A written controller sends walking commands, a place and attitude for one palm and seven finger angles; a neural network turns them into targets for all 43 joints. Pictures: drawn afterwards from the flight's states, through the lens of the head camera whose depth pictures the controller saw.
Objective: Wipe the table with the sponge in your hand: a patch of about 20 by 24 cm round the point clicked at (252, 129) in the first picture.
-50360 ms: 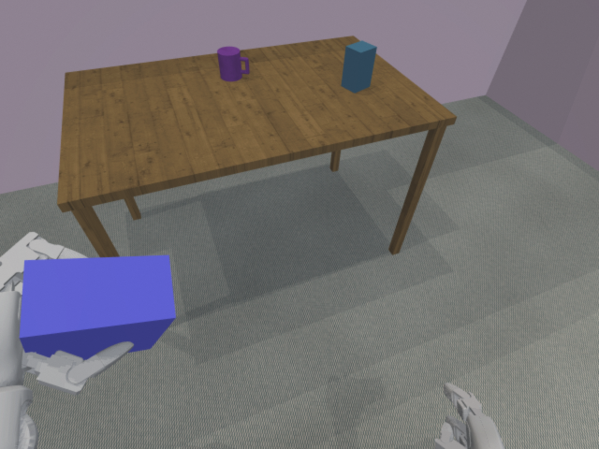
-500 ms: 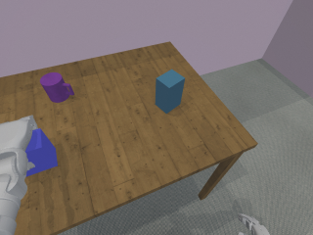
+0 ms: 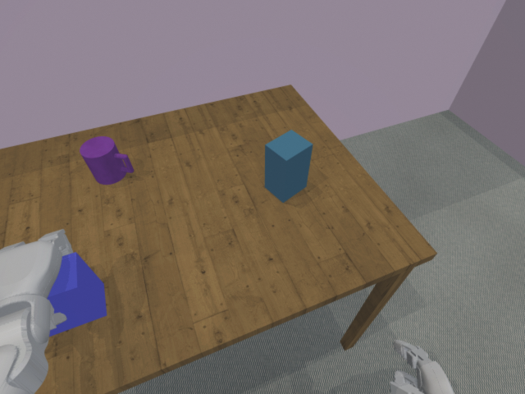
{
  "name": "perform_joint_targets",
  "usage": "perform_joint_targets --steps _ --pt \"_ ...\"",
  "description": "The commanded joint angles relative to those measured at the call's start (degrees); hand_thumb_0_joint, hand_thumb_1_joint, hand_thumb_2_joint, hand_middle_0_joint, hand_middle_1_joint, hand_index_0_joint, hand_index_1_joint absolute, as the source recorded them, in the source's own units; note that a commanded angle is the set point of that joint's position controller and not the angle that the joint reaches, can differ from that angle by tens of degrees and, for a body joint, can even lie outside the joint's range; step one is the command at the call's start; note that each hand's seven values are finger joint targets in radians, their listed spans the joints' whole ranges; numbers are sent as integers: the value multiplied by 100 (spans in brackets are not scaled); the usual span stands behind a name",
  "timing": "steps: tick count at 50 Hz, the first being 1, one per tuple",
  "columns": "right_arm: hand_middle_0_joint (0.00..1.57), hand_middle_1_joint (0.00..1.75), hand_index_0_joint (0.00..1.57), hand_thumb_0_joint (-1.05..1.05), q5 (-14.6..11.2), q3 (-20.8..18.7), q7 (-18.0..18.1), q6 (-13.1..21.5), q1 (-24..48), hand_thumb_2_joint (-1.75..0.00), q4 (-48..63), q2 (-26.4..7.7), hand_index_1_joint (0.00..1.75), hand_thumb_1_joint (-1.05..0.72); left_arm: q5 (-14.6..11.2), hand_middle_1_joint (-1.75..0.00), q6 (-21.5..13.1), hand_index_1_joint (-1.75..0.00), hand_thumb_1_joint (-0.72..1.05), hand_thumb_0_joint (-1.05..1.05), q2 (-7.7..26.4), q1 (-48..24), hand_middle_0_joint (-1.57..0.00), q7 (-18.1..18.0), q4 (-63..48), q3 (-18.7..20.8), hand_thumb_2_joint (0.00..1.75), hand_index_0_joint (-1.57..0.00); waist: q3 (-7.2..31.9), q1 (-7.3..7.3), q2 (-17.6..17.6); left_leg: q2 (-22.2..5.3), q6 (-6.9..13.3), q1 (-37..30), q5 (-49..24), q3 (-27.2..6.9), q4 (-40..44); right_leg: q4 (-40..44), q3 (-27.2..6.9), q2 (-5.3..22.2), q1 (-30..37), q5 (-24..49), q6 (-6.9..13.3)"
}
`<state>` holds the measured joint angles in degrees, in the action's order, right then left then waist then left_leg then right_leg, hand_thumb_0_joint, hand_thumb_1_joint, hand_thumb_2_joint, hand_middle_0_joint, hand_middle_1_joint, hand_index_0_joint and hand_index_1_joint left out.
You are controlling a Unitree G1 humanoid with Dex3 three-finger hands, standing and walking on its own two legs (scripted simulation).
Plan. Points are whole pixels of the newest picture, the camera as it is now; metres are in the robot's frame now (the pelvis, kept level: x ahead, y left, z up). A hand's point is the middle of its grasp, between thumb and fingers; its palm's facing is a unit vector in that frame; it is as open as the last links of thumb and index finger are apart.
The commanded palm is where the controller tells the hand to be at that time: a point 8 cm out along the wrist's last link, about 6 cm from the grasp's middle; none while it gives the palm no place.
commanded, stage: wipe back along the first lane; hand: left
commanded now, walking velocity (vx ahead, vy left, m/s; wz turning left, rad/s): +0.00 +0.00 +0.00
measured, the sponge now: (53, 305) +0.23 +0.38 -0.03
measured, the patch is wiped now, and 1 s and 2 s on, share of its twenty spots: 1.00 1.00 1.00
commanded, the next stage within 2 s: lift the sponge slowly off the table in 1.38 s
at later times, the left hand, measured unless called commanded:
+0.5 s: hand (43, 327) +0.19 +0.33 +0.02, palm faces -0.04 -0.03 -1.00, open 10.5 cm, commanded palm +0.15 +0.31 +0.04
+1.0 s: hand (45, 329) +0.18 +0.33 +0.02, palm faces -0.05 -0.04 -1.00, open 10.5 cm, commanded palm +0.14 +0.32 +0.04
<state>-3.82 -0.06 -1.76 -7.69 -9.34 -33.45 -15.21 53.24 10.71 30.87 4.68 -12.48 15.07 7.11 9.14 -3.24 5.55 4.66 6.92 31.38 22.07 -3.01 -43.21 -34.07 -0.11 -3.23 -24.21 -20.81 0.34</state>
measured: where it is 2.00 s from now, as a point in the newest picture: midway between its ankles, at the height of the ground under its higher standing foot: outside the picture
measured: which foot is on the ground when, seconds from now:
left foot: down 0.00-1.00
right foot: down 0.00-1.00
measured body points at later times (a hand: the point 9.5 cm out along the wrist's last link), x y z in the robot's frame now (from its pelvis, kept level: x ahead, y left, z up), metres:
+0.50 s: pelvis +0.00 -0.02 +0.00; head +0.02 -0.02 +0.45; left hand +0.18 +0.33 +0.08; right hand +0.20 -0.24 -0.09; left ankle -0.02 +0.03 -0.72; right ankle -0.05 -0.16 -0.72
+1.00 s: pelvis -0.01 -0.03 +0.00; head +0.00 -0.03 +0.45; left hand +0.18 +0.33 +0.07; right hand +0.18 -0.26 -0.09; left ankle -0.02 +0.03 -0.72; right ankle -0.05 -0.16 -0.72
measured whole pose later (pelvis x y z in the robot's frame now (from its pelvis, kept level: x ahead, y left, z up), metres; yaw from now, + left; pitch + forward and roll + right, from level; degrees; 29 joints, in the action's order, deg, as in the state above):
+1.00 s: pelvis -0.01 -0.03 +0.00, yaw +0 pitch +8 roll -4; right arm -3.7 -0.5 0.2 -7.1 -9.0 -34.8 -15.3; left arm 52.7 9.2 28.9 15.6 -14.9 9.8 8.8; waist 8.9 -3.6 5.0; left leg 3.4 5.0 29.2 21.9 -3.5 -43.2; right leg -35.1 0.4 -4.3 -22.6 -20.9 0.5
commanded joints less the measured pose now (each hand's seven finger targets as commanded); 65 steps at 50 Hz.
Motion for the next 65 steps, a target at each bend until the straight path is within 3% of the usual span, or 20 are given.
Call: perform_joint_targets --steps 1,2,5,7,13,21,31,35,37,38,42,45,47,50,52,55,57,58,62,65 --pt "20 30 20 0 -18 -294 47 272 534 -90 825 -775 30 -90 -162 -160 -9 -160 10 0 280 946 -120 293 -173 -139 130 -120 620 -85 -484 -622 -709 -1224 -2887 -782 634 172 321 -91 -9 1527 393" --pt "20 30 20 0 -17 -300 48 280 568 -90 805 -793 30 -90 -150 -160 -16 -160 10 0 478 975 -120 267 -229 66 130 -120 611 -109 -482 -664 -726 -1267 -2901 -854 658 152 285 -89 2 1525 402" --pt "20 30 20 0 -7 -291 50 306 600 -90 842 -759 30 -90 -200 -160 -7 -160 10 0 285 1290 -120 233 -351 -35 130 -120 566 -126 -498 -600 -691 -1144 -2823 -702 648 172 328 -86 104 1610 401" --pt "20 30 20 0 -1 -292 83 302 631 -90 809 -780 30 -90 -198 -160 -20 -160 10 0 587 1362 -120 184 -436 266 130 -120 645 -183 -577 -560 -659 -1119 -2748 -647 647 182 251 -78 282 1819 421" --pt "20 30 20 0 -17 -292 53 340 715 -90 848 -684 30 -90 -276 -160 -2 -160 10 0 148 1940 -120 127 -767 3 130 -120 507 -187 -323 -596 -680 -1166 -2988 -636 636 155 347 -64 233 1799 397" --pt "20 30 20 0 -2 -308 87 362 757 -90 841 -679 30 -90 -215 -160 -20 -160 10 0 77 2344 -120 12 -935 5 130 -120 391 -150 -624 -532 -586 -968 -2510 -539 619 188 328 -60 249 1842 400" --pt "20 30 20 0 -16 -272 252 312 781 -90 747 -705 30 -90 -35 -160 127 -160 10 0 278 1428 -120 4 -524 -26 130 -120 174 -97 -661 -415 -470 -794 -1654 -444 720 267 286 -69 189 1383 445" --pt "20 30 20 0 -17 -261 272 342 781 -90 751 -685 30 -90 -79 -160 15 -160 10 0 268 1597 -120 46 -407 -9 130 -120 316 -116 -707 -379 -432 -814 -1849 -350 616 238 211 -58 364 1795 446" --pt "20 30 20 0 -12 -260 270 341 820 -90 753 -708 30 -90 -94 -160 -47 -160 10 0 527 1820 -120 37 -410 282 130 -120 433 -224 -647 -362 -448 -832 -1974 -362 605 210 136 -45 488 1993 458" --pt "20 30 20 0 -14 -255 265 334 807 -90 746 -683 30 -90 -95 -160 -63 -160 10 0 363 1671 -120 42 -403 101 130 -120 401 -135 -646 -365 -435 -783 -1944 -336 582 193 195 -45 438 1948 439" --pt "20 30 20 0 -9 -266 259 328 805 -90 722 -729 30 -90 -65 -160 -119 -160 10 0 621 1770 -120 30 -343 367 130 -120 314 -190 -606 -356 -426 -764 -1989 -343 568 210 133 -37 444 2045 459" --pt "20 30 20 0 -10 -265 229 345 794 -90 772 -684 30 -90 -114 -160 -145 -160 10 0 317 1948 -120 32 -357 141 130 -120 207 -152 -620 -368 -419 -685 -1967 -308 558 201 208 -39 387 2004 434" --pt "20 30 20 0 -5 -273 246 326 820 -90 762 -725 30 -90 -92 -160 -110 -160 10 0 566 1812 -120 25 -393 333 130 -120 226 -180 -657 -345 -409 -674 -1838 -343 587 233 154 -44 402 1925 447" --pt "20 30 20 0 -9 -282 256 325 773 -90 771 -707 30 -90 -85 -160 -102 -160 10 0 408 1729 -120 16 -342 164 130 -120 192 -128 -618 -348 -392 -631 -1723 -313 585 235 208 -48 325 1745 434" --pt "20 30 20 0 -9 -280 268 311 789 -90 756 -747 30 -90 -82 -160 -84 -160 10 0 717 1760 -120 13 -314 448 130 -120 285 -209 -621 -334 -398 -646 -1720 -324 603 233 159 -45 421 1789 450" --pt "20 30 20 0 -14 -278 298 291 759 -90 760 -732 30 -90 -109 -160 -94 -160 10 0 638 1633 -120 29 -242 345 130 -120 183 -132 -730 -328 -377 -559 -1531 -290 599 264 197 -50 347 1609 422" --pt "20 30 20 0 -11 -267 321 259 776 -90 736 -778 30 -90 -79 -160 -65 -160 10 0 965 1448 -120 44 -239 584 130 -120 199 -184 -597 -319 -379 -589 -1481 -313 646 291 141 -49 370 1531 444" --pt "20 30 20 0 -10 -273 330 256 741 -90 744 -758 30 -90 -69 -160 -79 -160 10 0 833 1216 -120 58 -242 420 130 -120 205 -91 -644 -305 -357 -558 -1470 -272 597 285 168 -51 350 1557 426" --pt "20 30 20 0 -19 -259 312 268 771 -90 733 -761 30 -90 -66 -160 -158 -160 10 0 935 1656 -120 91 -139 609 130 -120 264 -236 -562 -318 -394 -624 -1627 -295 624 257 159 -51 418 1665 456" --pt "20 30 20 0 -10 -274 287 288 759 -90 761 -717 30 -90 -57 -160 -212 -160 10 0 623 1751 -120 66 -194 370 130 -120 242 -178 -529 -341 -400 -613 -1676 -281 578 227 225 -66 298 1617 443"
